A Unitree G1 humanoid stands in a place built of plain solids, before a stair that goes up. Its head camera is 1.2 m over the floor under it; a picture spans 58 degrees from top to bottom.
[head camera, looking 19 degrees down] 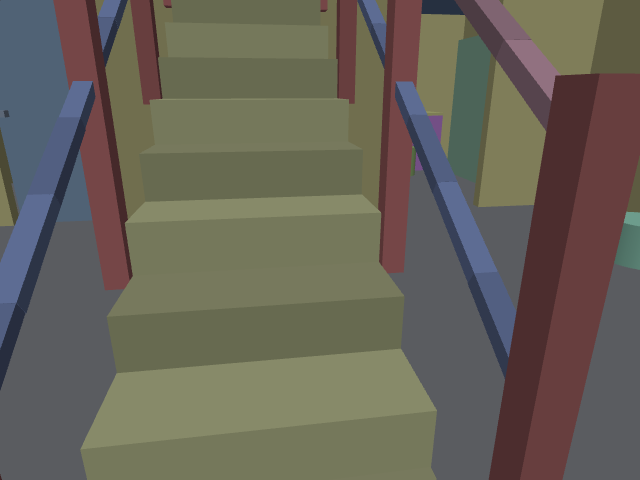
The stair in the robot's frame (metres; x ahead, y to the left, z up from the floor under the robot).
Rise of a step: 0.19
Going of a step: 0.30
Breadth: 0.90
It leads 9 degrees to the left of straight ahead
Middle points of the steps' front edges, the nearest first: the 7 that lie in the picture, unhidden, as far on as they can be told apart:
0.88 0.13 0.39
1.18 0.17 0.58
1.48 0.22 0.78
1.77 0.26 0.97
2.07 0.31 1.16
2.36 0.35 1.36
2.66 0.40 1.55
